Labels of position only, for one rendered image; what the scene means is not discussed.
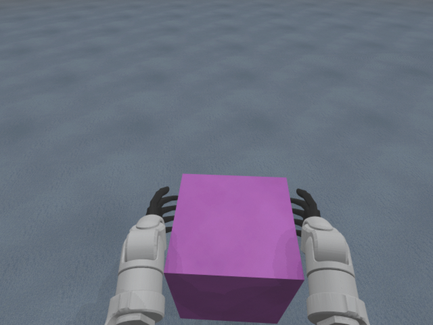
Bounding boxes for carton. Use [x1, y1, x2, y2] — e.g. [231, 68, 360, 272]
[164, 174, 304, 324]

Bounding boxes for robot left forearm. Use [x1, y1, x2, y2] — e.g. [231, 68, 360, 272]
[105, 215, 166, 325]

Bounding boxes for robot right forearm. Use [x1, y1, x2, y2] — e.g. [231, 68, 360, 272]
[300, 217, 370, 325]

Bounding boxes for robot right hand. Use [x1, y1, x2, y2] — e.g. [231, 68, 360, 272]
[290, 189, 321, 237]

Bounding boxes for robot left hand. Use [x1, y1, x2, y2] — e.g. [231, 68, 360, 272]
[146, 186, 178, 233]

